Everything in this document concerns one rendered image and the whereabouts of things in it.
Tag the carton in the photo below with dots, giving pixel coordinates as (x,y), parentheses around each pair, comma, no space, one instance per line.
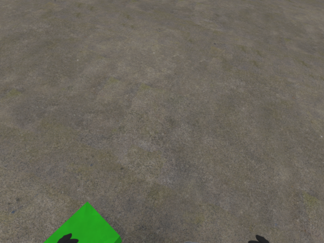
(88,226)

